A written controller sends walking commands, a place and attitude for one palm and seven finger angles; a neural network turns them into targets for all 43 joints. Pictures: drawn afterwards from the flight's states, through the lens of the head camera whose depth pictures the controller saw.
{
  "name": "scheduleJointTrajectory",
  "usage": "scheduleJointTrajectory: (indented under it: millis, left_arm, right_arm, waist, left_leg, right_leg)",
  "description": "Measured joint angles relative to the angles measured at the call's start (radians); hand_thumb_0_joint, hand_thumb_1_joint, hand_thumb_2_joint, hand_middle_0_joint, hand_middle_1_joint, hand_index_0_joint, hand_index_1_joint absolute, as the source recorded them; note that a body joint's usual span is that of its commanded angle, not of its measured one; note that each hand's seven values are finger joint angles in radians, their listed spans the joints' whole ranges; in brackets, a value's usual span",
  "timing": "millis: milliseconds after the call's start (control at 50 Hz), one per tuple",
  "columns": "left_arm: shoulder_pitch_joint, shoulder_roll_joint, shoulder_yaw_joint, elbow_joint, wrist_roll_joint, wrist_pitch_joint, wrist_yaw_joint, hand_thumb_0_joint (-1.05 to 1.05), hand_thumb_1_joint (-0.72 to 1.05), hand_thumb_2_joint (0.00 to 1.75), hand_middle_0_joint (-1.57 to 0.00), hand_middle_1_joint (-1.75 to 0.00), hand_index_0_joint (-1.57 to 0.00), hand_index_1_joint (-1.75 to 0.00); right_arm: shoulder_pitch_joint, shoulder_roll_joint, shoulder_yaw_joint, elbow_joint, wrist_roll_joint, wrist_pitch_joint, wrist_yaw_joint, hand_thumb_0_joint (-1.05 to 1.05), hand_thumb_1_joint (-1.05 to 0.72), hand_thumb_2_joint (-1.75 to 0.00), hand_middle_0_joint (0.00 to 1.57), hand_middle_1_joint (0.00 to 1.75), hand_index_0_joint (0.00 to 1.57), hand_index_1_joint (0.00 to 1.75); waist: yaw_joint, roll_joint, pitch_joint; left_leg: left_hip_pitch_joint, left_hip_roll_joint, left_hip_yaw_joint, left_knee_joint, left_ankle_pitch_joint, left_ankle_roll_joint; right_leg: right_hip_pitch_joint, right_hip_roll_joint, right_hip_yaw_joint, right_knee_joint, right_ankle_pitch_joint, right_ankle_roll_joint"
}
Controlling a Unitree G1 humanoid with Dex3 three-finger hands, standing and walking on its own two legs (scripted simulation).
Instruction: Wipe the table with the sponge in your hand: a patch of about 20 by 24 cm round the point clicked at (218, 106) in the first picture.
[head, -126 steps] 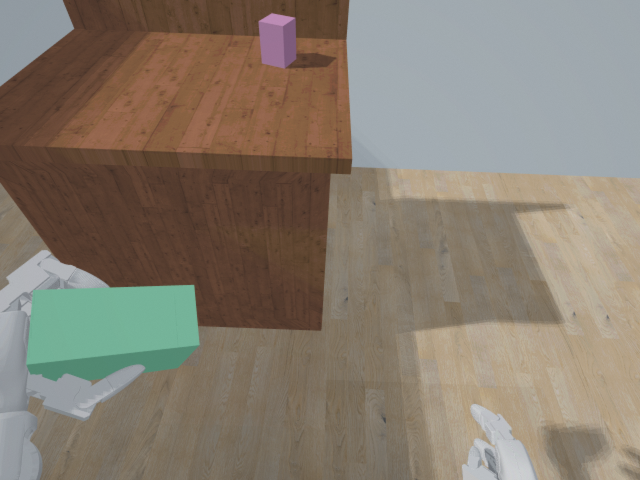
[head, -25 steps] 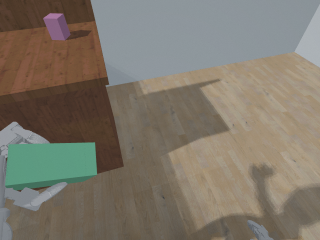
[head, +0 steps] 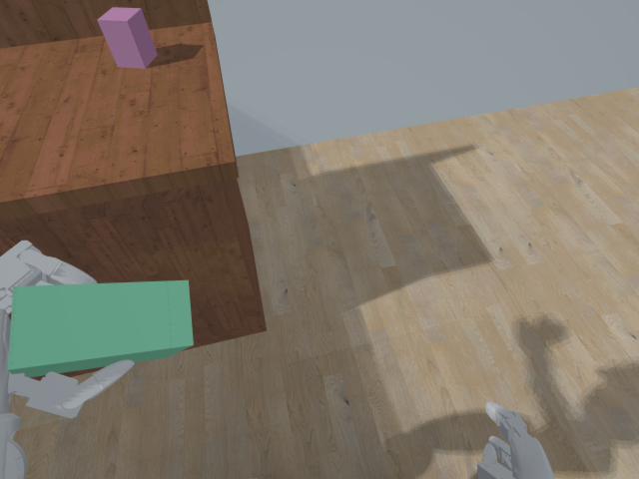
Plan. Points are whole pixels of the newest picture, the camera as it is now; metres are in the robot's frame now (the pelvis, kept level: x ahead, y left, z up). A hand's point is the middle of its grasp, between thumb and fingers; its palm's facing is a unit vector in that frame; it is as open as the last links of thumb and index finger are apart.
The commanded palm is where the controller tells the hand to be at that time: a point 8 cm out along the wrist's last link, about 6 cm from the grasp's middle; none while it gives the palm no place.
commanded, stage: take the last steps up to it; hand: left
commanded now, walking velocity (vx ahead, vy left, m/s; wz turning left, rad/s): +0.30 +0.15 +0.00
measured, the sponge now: (130, 326) +0.22 +0.20 +0.15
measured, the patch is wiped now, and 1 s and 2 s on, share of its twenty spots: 0.00 0.00 0.00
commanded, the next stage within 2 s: come to a stop and stand still in 0.58 s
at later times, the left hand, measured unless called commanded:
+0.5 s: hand (128, 223) +0.33 +0.23 +0.17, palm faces +0.36 -0.78 -0.51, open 10.2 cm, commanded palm +0.27 +0.28 +0.18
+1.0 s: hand (156, 176) +0.41 +0.23 +0.17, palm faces +0.33 -0.81 -0.48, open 10.2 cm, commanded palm +0.36 +0.28 +0.18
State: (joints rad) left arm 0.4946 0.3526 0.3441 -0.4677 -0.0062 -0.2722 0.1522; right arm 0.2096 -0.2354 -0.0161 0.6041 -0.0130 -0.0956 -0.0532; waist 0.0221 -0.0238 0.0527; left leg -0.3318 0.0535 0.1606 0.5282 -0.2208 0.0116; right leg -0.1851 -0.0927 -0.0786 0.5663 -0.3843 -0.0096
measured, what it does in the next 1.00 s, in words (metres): walks ahead: left foot, then right foot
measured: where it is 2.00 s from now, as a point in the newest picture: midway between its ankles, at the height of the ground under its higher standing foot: outside the picture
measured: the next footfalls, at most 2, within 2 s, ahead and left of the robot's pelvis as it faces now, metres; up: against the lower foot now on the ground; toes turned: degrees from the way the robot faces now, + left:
left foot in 0.02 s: +0.09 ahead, +0.16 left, +0.00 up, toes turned +9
right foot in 0.28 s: +0.12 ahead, -0.08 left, +0.00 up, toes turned -11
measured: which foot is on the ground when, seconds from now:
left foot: up 0.00-0.00, down 0.02-0.28, up 0.30-0.62, down 0.64-0.90, up 0.92-1.00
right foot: down 0.00-0.04, up 0.06-0.26, down 0.28-0.64, up 0.66-0.84, down 0.86-1.00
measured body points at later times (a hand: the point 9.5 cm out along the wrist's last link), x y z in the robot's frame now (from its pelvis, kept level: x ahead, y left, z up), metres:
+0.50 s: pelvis +0.11 +0.00 +0.00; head +0.16 -0.03 +0.45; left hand +0.31 +0.27 +0.19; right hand +0.26 -0.24 -0.12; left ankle +0.14 +0.17 -0.68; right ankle +0.08 -0.08 -0.74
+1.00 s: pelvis +0.19 +0.01 +0.00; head +0.22 -0.02 +0.44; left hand +0.38 +0.27 +0.19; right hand +0.35 -0.20 -0.11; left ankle +0.17 +0.16 -0.70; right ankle +0.19 -0.05 -0.74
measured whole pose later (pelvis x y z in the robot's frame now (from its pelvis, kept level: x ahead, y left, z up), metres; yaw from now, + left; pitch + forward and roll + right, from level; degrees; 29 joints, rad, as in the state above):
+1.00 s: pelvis +0.19 +0.01 +0.00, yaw -2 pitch +0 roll +3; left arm 0.51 0.36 0.33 -0.51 -0.03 -0.20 0.14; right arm 0.19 -0.17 0.05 0.62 0.00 -0.09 -0.05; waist 0.01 0.02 0.06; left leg -0.37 0.04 0.05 0.84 -0.44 -0.04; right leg -0.29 -0.01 -0.11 0.59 -0.31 -0.09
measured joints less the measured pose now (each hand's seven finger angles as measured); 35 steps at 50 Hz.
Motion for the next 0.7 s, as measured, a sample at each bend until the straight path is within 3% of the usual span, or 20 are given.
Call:
scheduleJointTrajectory:
  millis: [20, 80, 140, 180, 260, 280, 340, 400, 440, 480, 600, 640, 700]
  left_arm:
    - [0.001, -0.001, 0.002, -0.012, -0.003, 0.002, 0.003, -0.01, -0.5, 0.99, -0.72, -1.34, -0.73, -1.34]
    - [-0.056, 0.018, 0.014, 0.006, -0.008, 0.011, 0.007, -0.01, -0.5, 0.99, -0.72, -1.34, -0.73, -1.34]
    - [-0.081, 0.031, 0.015, 0.015, -0.006, 0.033, 0.001, -0.01, -0.5, 0.99, -0.72, -1.34, -0.73, -1.34]
    - [-0.057, 0.031, 0.017, -0.01, -0.011, 0.035, -0.001, -0.01, -0.5, 0.99, -0.72, -1.34, -0.73, -1.34]
    - [-0.001, 0.039, 0.014, -0.06, -0.015, 0.023, -0.004, -0.01, -0.5, 0.99, -0.72, -1.34, -0.73, -1.34]
    - [0.001, 0.045, 0.015, -0.064, -0.012, 0.018, -0.005, -0.01, -0.5, 0.99, -0.72, -1.34, -0.73, -1.34]
    - [-0.027, 0.022, -0.004, -0.028, -0.012, 0.013, -0.016, -0.01, -0.5, 0.99, -0.72, -1.34, -0.73, -1.34]
    - [-0.03, -0.009, 0.0, 0.012, -0.011, 0.008, -0.022, -0.01, -0.5, 0.99, -0.72, -1.34, -0.73, -1.34]
    - [-0.02, -0.015, 0.008, 0.024, -0.003, 0.001, -0.02, -0.01, -0.5, 0.99, -0.72, -1.34, -0.73, -1.34]
    - [-0.007, -0.013, 0.013, 0.021, 0.004, -0.004, -0.014, -0.01, -0.5, 0.99, -0.72, -1.35, -0.73, -1.34]
    - [0.026, 0.008, 0.005, -0.06, 0.012, -0.004, 0.004, -0.01, -0.5, 0.99, -0.72, -1.35, -0.74, -1.34]
    - [0.031, 0.019, 0.012, -0.095, 0.007, -0.01, 0.009, -0.01, -0.5, 0.99, -0.72, -1.35, -0.74, -1.34]
    - [-0.036, 0.065, 0.034, -0.058, -0.002, -0.02, 0.006, -0.01, -0.5, 0.99, -0.72, -1.35, -0.74, -1.34]
  right_arm:
    - [-0.001, -0.009, -0.003, -0.013, 0.002, -0.004, -0.002, 0.01, -0.9, -0.89, 0.2, 0.3, 0.21, 0.3]
    - [-0.04, 0.021, -0.014, -0.01, 0.01, -0.008, -0.006, 0.01, -0.9, -0.89, 0.2, 0.3, 0.2, 0.3]
    - [-0.051, 0.057, -0.001, -0.003, 0.014, -0.023, -0.001, 0.01, -0.9, -0.89, 0.2, 0.3, 0.2, 0.3]
    - [-0.042, 0.076, 0.012, -0.003, 0.017, -0.035, 0.006, 0.01, -0.9, -0.89, 0.2, 0.3, 0.2, 0.3]
    - [0.002, 0.088, 0.033, -0.004, 0.017, -0.05, 0.008, 0.01, -0.9, -0.89, 0.2, 0.3, 0.21, 0.3]
    - [0.013, 0.084, 0.033, -0.003, 0.017, -0.048, 0.006, 0.01, -0.9, -0.89, 0.2, 0.3, 0.21, 0.3]
    - [0.009, 0.057, 0.022, 0.052, 0.016, -0.016, 0.01, 0.01, -0.9, -0.89, 0.2, 0.3, 0.21, 0.3]
    - [0.0, 0.029, 0.017, 0.09, 0.011, 0.014, 0.013, 0.01, -0.9, -0.89, 0.2, 0.3, 0.21, 0.3]
    - [-0.002, 0.019, 0.012, 0.087, 0.006, 0.024, 0.013, 0.01, -0.9, -0.89, 0.2, 0.3, 0.21, 0.3]
    - [-0.003, 0.011, 0.007, 0.069, 0.002, 0.026, 0.013, 0.01, -0.9, -0.89, 0.2, 0.3, 0.21, 0.3]
    - [-0.008, -0.014, -0.018, 0.007, -0.005, 0.014, 0.007, 0.01, -0.9, -0.89, 0.2, 0.3, 0.2, 0.3]
    - [-0.008, -0.028, -0.025, -0.021, -0.001, 0.01, 0.002, 0.01, -0.9, -0.89, 0.2, 0.3, 0.2, 0.3]
    - [-0.038, 0.02, -0.038, -0.018, 0.012, 0.005, -0.001, 0.01, -0.9, -0.89, 0.2, 0.3, 0.2, 0.3]
  waist:
    - [0.003, 0.011, -0.006]
    - [-0.006, -0.021, 0.008]
    - [-0.024, -0.017, 0.001]
    - [-0.03, -0.006, -0.005]
    - [-0.026, 0.028, -0.009]
    - [-0.025, 0.038, -0.011]
    - [-0.013, 0.064, 0.0]
    - [-0.009, 0.061, 0.008]
    - [-0.014, 0.047, 0.014]
    - [-0.019, 0.026, 0.022]
    - [-0.023, -0.016, 0.035]
    - [-0.021, 0.003, 0.019]
    - [-0.03, -0.031, 0.012]
  left_leg:
    - [0.035, 0.003, 0.001, -0.046, 0.02, 0.016]
    - [0.028, -0.008, 0.016, 0.028, -0.012, -0.012]
    - [0.035, 0.001, 0.008, 0.044, -0.045, -0.016]
    - [0.048, 0.012, 0.006, 0.035, -0.053, -0.023]
    - [0.062, 0.033, -0.005, 0.07, -0.1, -0.048]
    - [0.05, 0.038, -0.014, 0.112, -0.128, -0.042]
    - [-0.054, 0.009, -0.084, 0.42, -0.213, -0.027]
    - [-0.155, -0.011, -0.108, 0.631, -0.176, -0.039]
    - [-0.185, -0.001, -0.1, 0.598, -0.146, -0.041]
    - [-0.182, 0.012, -0.078, 0.466, -0.116, -0.038]
    - [-0.066, 0.001, -0.002, 0.07, -0.013, -0.022]
    - [0.003, 0.004, 0.003, -0.039, 0.072, -0.005]
    - [-0.015, -0.007, 0.009, 0.052, -0.005, -0.016]
  right_leg:
    - [-0.011, 0.007, 0.007, 0.04, -0.027, 0.007]
    - [-0.114, -0.003, 0.048, 0.317, -0.137, 0.016]
    - [-0.215, 0.011, 0.029, 0.483, -0.164, 0.024]
    - [-0.242, 0.01, -0.004, 0.434, -0.128, 0.029]
    - [-0.183, 0.018, -0.071, 0.161, -0.011, 0.03]
    - [-0.164, 0.024, -0.078, 0.115, 0.035, 0.007]
    - [-0.151, 0.022, -0.094, 0.151, 0.006, -0.05]
    - [-0.102, 0.014, -0.09, 0.087, 0.011, -0.041]
    - [-0.073, 0.007, -0.084, 0.033, 0.03, -0.037]
    - [-0.05, -0.005, -0.077, -0.008, 0.041, -0.032]
    - [-0.007, -0.033, -0.051, -0.004, 0.001, 0.004]
    - [-0.028, -0.022, -0.041, 0.084, -0.049, 0.019]
    - [-0.133, -0.012, 0.022, 0.364, -0.177, 0.025]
